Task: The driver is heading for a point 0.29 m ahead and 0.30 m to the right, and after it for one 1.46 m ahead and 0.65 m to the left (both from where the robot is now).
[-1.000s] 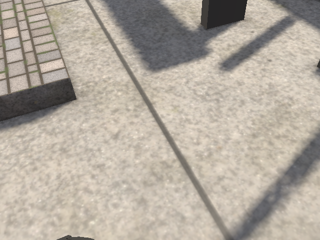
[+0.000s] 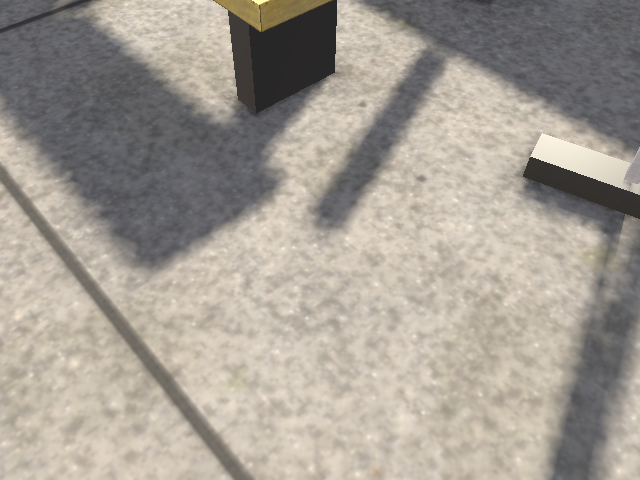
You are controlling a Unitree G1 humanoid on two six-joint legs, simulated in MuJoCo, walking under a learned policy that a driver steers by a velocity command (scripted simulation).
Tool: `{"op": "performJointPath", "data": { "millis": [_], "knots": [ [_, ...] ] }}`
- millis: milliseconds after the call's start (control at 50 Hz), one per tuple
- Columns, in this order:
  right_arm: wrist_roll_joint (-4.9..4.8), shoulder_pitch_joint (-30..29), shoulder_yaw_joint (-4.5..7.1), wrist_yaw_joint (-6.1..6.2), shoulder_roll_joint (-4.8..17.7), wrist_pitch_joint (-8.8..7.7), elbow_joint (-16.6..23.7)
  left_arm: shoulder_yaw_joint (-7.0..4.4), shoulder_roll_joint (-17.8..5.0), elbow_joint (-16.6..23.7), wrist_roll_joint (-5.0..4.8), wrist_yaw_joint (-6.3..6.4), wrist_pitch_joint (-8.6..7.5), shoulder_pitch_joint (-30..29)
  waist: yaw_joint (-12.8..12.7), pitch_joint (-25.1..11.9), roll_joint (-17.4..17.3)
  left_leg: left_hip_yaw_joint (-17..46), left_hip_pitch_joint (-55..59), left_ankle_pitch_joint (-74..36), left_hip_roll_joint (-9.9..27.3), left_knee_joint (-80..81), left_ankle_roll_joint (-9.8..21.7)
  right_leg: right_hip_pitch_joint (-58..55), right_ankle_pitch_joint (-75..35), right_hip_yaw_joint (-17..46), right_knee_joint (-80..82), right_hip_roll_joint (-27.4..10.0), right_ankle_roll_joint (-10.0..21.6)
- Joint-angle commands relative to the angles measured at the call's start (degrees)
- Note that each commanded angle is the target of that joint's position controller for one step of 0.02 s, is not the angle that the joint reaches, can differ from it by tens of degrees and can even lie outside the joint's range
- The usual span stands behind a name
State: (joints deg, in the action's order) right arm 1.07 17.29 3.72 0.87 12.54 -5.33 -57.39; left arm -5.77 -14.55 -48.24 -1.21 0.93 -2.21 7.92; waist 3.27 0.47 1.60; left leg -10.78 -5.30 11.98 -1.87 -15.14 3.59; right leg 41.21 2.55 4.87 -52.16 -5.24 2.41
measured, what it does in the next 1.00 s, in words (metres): walks ahead: right foot, then left foot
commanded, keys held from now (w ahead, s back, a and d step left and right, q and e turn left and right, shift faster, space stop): e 0.20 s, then q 0.80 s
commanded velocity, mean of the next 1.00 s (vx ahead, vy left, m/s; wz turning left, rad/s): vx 0.09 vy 0.00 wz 0.11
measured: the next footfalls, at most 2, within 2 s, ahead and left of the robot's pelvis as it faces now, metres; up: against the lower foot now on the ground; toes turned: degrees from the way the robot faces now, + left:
right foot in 0.20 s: +0.24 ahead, -0.12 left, +0.00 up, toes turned -7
left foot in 0.68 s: +0.19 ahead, +0.11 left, +0.00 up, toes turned +4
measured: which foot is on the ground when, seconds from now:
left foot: down 0.00-0.18, up 0.20-0.66, down 0.68-1.00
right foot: up 0.00-0.18, down 0.20-0.68, up 0.70-1.00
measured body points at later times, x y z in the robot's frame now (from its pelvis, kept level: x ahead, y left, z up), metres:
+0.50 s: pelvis +0.15 -0.03 -0.01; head +0.18 -0.04 +0.44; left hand +0.33 +0.19 -0.13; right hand +0.24 -0.31 -0.15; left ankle +0.19 +0.13 -0.71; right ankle +0.21 -0.12 -0.75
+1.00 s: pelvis +0.17 +0.02 +0.00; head +0.21 +0.05 +0.45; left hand +0.30 +0.32 -0.12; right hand +0.33 -0.25 -0.10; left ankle +0.15 +0.10 -0.75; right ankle +0.23 -0.14 -0.69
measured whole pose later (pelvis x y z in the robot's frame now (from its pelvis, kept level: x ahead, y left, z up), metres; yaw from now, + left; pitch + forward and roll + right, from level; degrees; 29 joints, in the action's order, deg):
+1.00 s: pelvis +0.17 +0.02 +0.00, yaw +12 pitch +4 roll -3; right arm -0.8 10.9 4.8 2.4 16.3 0.9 -46.1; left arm -5.6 -16.2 -46.2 -0.6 3.5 0.4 1.2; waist 1.5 1.7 0.5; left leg 7.6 -15.8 12.8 -2.8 -25.5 3.1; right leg 29.3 18.9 5.0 -48.8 1.7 -4.4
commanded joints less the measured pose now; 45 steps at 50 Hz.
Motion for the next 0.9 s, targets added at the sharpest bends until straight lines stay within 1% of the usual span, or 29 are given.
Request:
{"op": "performJointPath", "data": {
  "millis": [20, 80, 120, 160, 180, 200, 220, 240, 260, 280, 300, 340, 360, 400, 440, 460, 520, 600, 640, 660, 680, 700, 720, 740, 760, 780, 800, 840, 900],
  "knots": [
    [-0.49, -5.2, 1.42, 1.43, 8.9, -0.18, 4.3, 0.7, 0.2, 4.8, 0.66, -1.15, -0.44, -4.2, -1.6, 0.8, -5.3, 1.0, -3.7, -35.1, 13.8, 3.6, 3.1, -6.4, -7.2, -5.1, 9.8, 0.9, -0.5],
    [-1.36, -3.3, 1.89, 2.09, 10.7, 1.25, 3.7, 0.69, -0.5, 6.9, 0.67, -2.25, 0.18, -6.9, -0.7, -0.1, -5.7, 0.0, 3.0, -38.7, 15.7, -0.6, 3.4, -7.0, -5.3, -7.1, 15.0, 2.3, -0.1],
    [-2.08, -4.2, 2.45, 2.34, 12.0, 2.24, 4.2, 0.09, -2.3, 8.0, 0.8, -2.81, 0.51, -5.9, -2.0, -1.3, -6.9, -0.1, 6.1, -46.0, 16.9, -5.8, 3.1, -9.5, 0.6, -8.7, 16.7, 4.2, 1.4],
    [-2.86, -6.4, 3.0, 2.71, 12.8, 3.06, 5.4, -1.09, -5.0, 7.1, 0.63, -3.21, 0.38, 0.8, -5.7, -4.0, -7.4, -0.5, 7.1, -51.8, 16.3, -16.4, 1.7, -16.7, 3.2, -10.3, 21.4, 7.3, 3.9],
    [-2.89, -6.5, 2.89, 2.56, 12.3, 3.33, 5.9, -2.38, -7.7, 5.4, 0.65, -2.75, 0.05, 7.5, -9.0, -7.1, -5.1, -1.5, 4.3, -45.9, 13.3, -27.4, -0.7, -26.3, -4.2, -9.4, 28.2, 8.8, 5.9],
    [-0.7, -5.1, 1.97, 1.99, 9.6, 2.97, 7.3, -3.73, -13.0, 5.2, 1.14, -1.27, 0.27, 11.2, -9.1, -12.4, 3.5, -1.3, -10.5, -18.6, 9.4, -44.3, -4.3, -42.5, -29.3, 4.1, 25.0, -1.0, 10.1],
    [1.03, 0.8, 0.03, 0.62, 4.5, 1.95, 8.9, -3.22, -16.1, 7.2, 2.48, -0.7, 0.1, 7.8, -2.9, -20.0, 12.3, 5.6, -29.8, 30.6, -0.9, -63.5, -7.1, -58.5, -51.6, 28.0, 22.5, -16.4, 23.5],
    [-1.09, -0.5, 0.43, -0.7, 7.8, 1.08, 7.8, -1.66, -10.8, 8.1, 2.56, -0.8, 0.49, 9.1, -6.3, -26.6, 5.3, 15.8, -30.7, 28.1, 1.8, -67.1, -6.0, -56.1, -40.7, 26.6, 26.1, -16.9, 23.9],
    [-2.98, -4.2, 0.71, -1.03, 8.7, 1.27, 8.3, -0.55, -7.1, 8.8, 2.05, -0.82, 0.37, 4.4, -5.8, -19.4, 2.9, 15.1, -34.0, 23.3, 4.6, -65.0, -5.5, -50.4, -33.8, 18.8, 27.2, -14.1, 20.5],
    [-2.53, -5.5, 0.69, -0.52, 8.0, 1.88, 7.4, 0.55, -3.6, 8.5, 1.09, -0.85, 0.34, 1.2, -4.3, -14.3, -1.7, 14.4, -33.1, 19.6, 7.2, -59.1, -5.6, -42.8, -26.3, 13.1, 28.9, -10.7, 16.4],
    [-1.61, -6.4, 0.94, 0.22, 8.1, 2.84, 6.7, 1.52, -1.2, 8.1, 1.11, -0.87, 0.2, -1.1, -2.9, -11.3, -2.4, 14.6, -29.0, 17.1, 8.9, -53.7, -6.0, -35.0, -21.1, 9.9, 30.7, -8.7, 14.1],
    [-1.37, -4.1, 1.04, 0.97, 7.2, 4.74, 5.6, 1.43, -2.3, 6.6, 2.85, -1.0, -0.31, -3.2, -0.2, -9.0, 1.3, 13.2, -18.6, 12.8, 8.4, -48.1, -6.8, -23.0, -20.3, 4.3, 33.8, -6.1, 13.2],
    [-1.54, -3.2, 0.78, 1.23, 6.2, 4.99, 5.2, 1.3, -2.9, 5.9, 3.5, -0.77, -0.59, -3.6, 0.3, -8.7, 2.7, 12.8, -16.4, 11.9, 8.1, -44.1, -7.1, -21.3, -21.0, 2.2, 34.3, -5.4, 13.1],
    [-1.54, -4.4, 0.38, 1.6, 5.8, 5.17, 5.2, 1.05, -4.0, 5.0, 3.87, -0.05, -0.79, -3.9, -0.2, -9.0, 3.5, 12.6, -14.7, 9.5, 7.6, -37.6, -7.3, -21.8, -19.5, 0.0, 34.5, -5.2, 12.5],
    [-1.81, -6.8, 0.74, 1.72, 7.7, 5.64, 6.3, 0.45, -6.4, 4.6, 3.41, 0.94, -0.2, -3.4, -1.4, -9.2, 3.9, 12.1, -16.4, 8.2, 7.2, -36.6, -7.3, -24.4, -12.1, 1.3, 35.6, -7.3, 12.9],
    [-1.95, -7.8, 0.98, 1.73, 8.4, 5.98, 6.9, 0.3, -6.9, 4.6, 3.07, 1.41, 0.26, -3.2, -2.0, -8.6, 3.9, 12.1, -17.8, 8.6, 7.2, -36.8, -7.2, -25.3, -6.7, 2.2, 36.2, -8.3, 13.0],
    [-2.05, -10.9, 1.25, 1.69, 8.6, 6.74, 8.6, 0.16, -6.9, 4.2, 2.3, 2.53, 1.39, -2.3, -3.5, -5.5, 4.0, 11.9, -22.4, 11.6, 7.6, -37.2, -6.7, -28.1, 4.5, 4.3, 37.6, -10.6, 12.8],
    [-2.09, -9.8, 1.15, 0.85, 7.2, 6.5, 8.9, -0.1, -7.0, 4.1, 1.82, 3.21, 2.23, -3.1, -3.1, -5.8, 4.1, 9.3, -19.8, 13.0, 6.0, -31.1, -5.4, -31.7, -1.9, 1.9, 34.3, -11.3, 11.6],
    [-2.03, -6.3, 1.2, 0.0, 6.8, 6.32, 7.9, -0.35, -7.6, 4.2, 0.84, 3.33, 2.86, -4.5, -0.8, -6.9, 4.8, 6.6, -14.1, 7.5, 3.9, -21.6, -3.9, -32.0, -7.6, -1.1, 30.1, -10.3, 9.5],
    [-1.77, -3.9, 1.37, -0.49, 7.1, 6.33, 7.2, -0.52, -7.7, 3.9, -0.02, 3.33, 3.19, -4.3, 0.5, -6.9, 4.6, 6.0, -10.4, 1.8, 2.8, -14.1, -2.3, -31.1, -6.4, -3.1, 27.1, -9.0, 7.2],
    [-1.02, -3.2, 2.03, -0.73, 9.9, 6.37, 7.4, -0.55, -6.5, 3.2, -0.47, 3.22, 3.39, -2.4, 0.1, -5.1, -0.4, 12.9, -6.8, -5.7, 5.9, -6.9, 0.6, -26.4, 0.1, -6.7, 19.6, -5.4, 2.6],
    [-0.75, -3.4, 3.37, 0.05, 16.5, 6.36, 8.6, 0.07, -3.2, 5.3, 1.8, 2.76, 3.27, -2.7, -3.2, -4.4, -16.7, 31.6, 0.6, -27.0, 19.4, -6.5, 7.3, -11.3, 19.3, -13.1, 5.1, 2.4, -3.5],
    [0.88, -2.0, 3.28, -0.35, 17.2, 5.7, 9.8, 0.01, -4.0, 7.9, 2.32, 2.93, 2.72, -10.3, 1.2, -4.3, -19.3, 40.8, 1.0, -35.3, 25.1, -3.5, 16.7, -1.7, 35.9, -7.2, -5.1, 9.3, -4.9],
    [1.82, -2.3, 3.16, -0.5, 16.2, 4.6, 10.4, -0.49, -5.3, 7.8, 1.72, 2.7, 2.5, -10.9, 0.8, -5.4, -12.5, 38.1, 1.3, -32.5, 22.9, -3.7, 16.4, -0.6, 33.8, -2.3, -12.1, 7.7, -4.5],
    [0.67, -5.8, 3.26, -0.09, 15.3, 3.92, 11.3, -0.88, -5.9, 6.6, 1.0, 2.66, 2.53, -9.1, -1.4, -5.0, -9.5, 33.2, 2.3, -30.9, 19.2, -5.2, 12.6, 0.6, 28.3, -0.9, -13.5, 6.5, -4.3],
    [-0.8, -8.2, 3.05, 0.34, 13.8, 3.95, 12.2, -1.1, -6.1, 5.2, 1.06, 2.97, 2.7, -7.5, -2.4, -5.2, -7.5, 30.3, 2.3, -29.8, 17.0, -6.0, 9.8, 0.7, 25.1, -0.7, -12.8, 5.8, -4.7],
    [-1.85, -9.1, 2.71, 0.77, 12.6, 4.18, 12.7, -1.31, -6.8, 5.1, 1.34, 3.2, 2.77, -7.4, -2.8, -5.5, -7.6, 29.3, 2.1, -30.0, 16.2, -6.2, 8.8, -0.1, 22.6, -0.4, -12.0, 5.2, -5.1],
    [-1.89, -7.1, 2.49, 1.26, 11.7, 4.69, 12.9, -1.06, -5.5, 5.4, 1.07, 3.08, 2.51, -7.6, -2.8, -7.0, -7.7, 28.4, 2.5, -32.4, 14.7, -6.6, 8.8, -2.2, 19.3, -0.8, -11.4, 6.3, -5.7],
    [-1.91, -5.1, 3.02, 1.78, 12.7, 5.11, 13.2, -0.51, -4.5, 5.8, 0.7, 3.07, 2.08, -8.9, -1.8, -7.0, -8.4, 29.2, 4.9, -30.0, 13.7, -6.9, 8.4, -2.2, 16.8, -0.4, -3.3, 6.6, -6.3]
  ]
}}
